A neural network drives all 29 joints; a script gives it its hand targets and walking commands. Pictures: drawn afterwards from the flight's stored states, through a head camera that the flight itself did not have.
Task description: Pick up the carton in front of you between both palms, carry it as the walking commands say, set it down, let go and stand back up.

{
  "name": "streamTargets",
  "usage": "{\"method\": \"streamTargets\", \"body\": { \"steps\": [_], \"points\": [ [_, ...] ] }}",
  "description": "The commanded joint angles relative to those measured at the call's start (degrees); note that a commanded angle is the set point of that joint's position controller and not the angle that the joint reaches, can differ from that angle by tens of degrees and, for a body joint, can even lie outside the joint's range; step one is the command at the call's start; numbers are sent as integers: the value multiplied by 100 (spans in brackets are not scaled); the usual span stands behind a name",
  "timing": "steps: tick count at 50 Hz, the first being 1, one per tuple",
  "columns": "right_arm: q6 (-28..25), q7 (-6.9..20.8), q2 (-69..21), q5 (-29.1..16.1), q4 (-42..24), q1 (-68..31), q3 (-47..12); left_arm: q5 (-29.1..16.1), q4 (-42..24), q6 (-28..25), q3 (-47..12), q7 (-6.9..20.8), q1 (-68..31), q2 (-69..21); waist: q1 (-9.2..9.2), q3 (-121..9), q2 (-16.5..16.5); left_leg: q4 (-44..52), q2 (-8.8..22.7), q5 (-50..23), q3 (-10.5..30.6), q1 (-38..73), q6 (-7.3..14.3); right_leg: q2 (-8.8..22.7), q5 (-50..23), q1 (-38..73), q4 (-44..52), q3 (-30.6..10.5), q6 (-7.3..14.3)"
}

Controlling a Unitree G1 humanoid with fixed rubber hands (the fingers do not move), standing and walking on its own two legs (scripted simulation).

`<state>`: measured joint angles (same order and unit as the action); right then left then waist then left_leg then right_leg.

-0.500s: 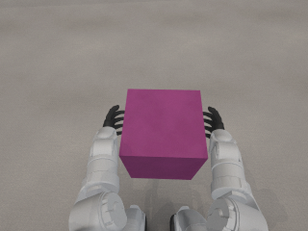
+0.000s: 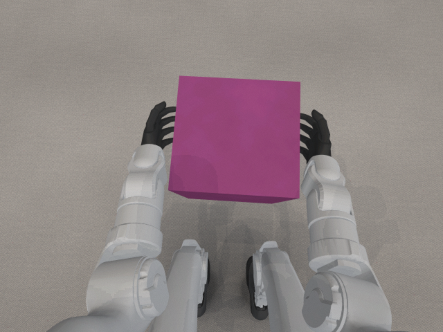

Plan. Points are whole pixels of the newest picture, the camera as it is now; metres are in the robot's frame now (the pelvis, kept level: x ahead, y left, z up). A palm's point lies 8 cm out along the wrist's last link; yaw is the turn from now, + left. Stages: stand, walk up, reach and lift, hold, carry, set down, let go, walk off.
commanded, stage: set down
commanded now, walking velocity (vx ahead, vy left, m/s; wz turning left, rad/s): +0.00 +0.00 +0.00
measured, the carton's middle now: (233, 151) +0.45 +0.00 -0.15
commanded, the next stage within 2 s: none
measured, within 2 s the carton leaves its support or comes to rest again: rests again in 1.40 s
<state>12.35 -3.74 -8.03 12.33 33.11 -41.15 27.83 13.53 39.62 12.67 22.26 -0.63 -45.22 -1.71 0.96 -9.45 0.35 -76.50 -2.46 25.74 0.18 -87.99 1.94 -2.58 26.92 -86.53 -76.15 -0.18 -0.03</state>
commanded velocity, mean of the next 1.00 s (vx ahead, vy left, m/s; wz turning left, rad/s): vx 0.00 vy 0.00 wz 0.00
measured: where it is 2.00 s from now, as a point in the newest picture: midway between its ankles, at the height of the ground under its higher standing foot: (228, 297)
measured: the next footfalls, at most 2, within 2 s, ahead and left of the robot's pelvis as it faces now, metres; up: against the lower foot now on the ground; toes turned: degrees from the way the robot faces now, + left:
none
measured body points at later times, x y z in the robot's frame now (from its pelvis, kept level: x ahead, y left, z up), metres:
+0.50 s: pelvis -0.03 +0.00 -0.13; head +0.28 +0.02 +0.20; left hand +0.50 +0.15 -0.24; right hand +0.47 -0.15 -0.24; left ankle +0.07 +0.10 -0.58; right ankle +0.06 -0.12 -0.58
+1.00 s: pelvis -0.04 +0.00 -0.22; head +0.34 +0.03 +0.01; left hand +0.55 +0.15 -0.40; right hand +0.51 -0.15 -0.39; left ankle +0.07 +0.10 -0.58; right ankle +0.06 -0.12 -0.58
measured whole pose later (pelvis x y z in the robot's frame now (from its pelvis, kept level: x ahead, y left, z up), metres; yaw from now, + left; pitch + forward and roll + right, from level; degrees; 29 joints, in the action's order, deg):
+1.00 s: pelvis -0.04 +0.00 -0.22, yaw -2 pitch +41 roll -4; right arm 15.3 -10.9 5.2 0.5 43.0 -78.5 24.3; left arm 2.2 54.1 16.4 9.2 -3.3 -86.5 18.6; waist 1.3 17.8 1.7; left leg -121.8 -2.1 33.3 -0.6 -129.5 3.1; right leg -3.3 35.4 -126.6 -120.7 2.2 -1.3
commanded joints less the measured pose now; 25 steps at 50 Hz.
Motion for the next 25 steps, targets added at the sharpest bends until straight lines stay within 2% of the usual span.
{"method": "streamTargets", "body": {
  "steps": [1, 6, 15, 25],
  "points": [
    [-9, 1072, -4799, -314, 390, -3277, -2800, -354, 335, -72, -2491, 1018, -2869, -5040, -4, -4235, -233, 351, -619, -1856, 366, 2583, -211, -711, -1496, 1251, 273, -96, -153],
    [-25, 1009, -4654, -407, 376, -3834, -2767, -445, 393, -100, -2458, 961, -3434, -4853, -14, -4688, -230, -204, -657, -1885, 297, 2176, -232, -754, -1506, 780, -285, -17, -201],
    [100, 838, -4439, -759, 110, -4952, -2995, -818, 249, 52, -2768, 893, -4544, -4602, -3, -5658, -289, -1102, -686, -1781, 164, 1797, -280, -810, -1375, 298, -1202, 200, -267],
    [314, 896, -4158, -863, 249, -5959, -2672, -869, 578, 277, -2564, 1003, -5439, -4305, 21, -5393, -406, -1850, -638, -1420, 108, 1049, -227, -775, -1043, -530, -1987, 332, -235]
  ]
}}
